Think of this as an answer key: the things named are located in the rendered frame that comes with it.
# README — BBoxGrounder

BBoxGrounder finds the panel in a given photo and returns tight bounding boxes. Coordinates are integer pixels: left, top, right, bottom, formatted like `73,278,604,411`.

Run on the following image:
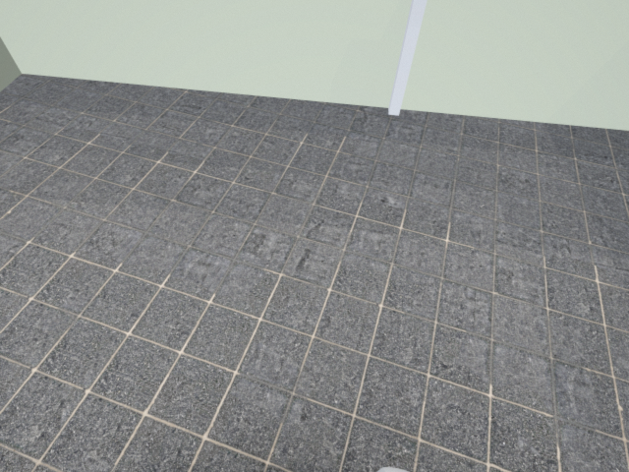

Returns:
388,0,428,116

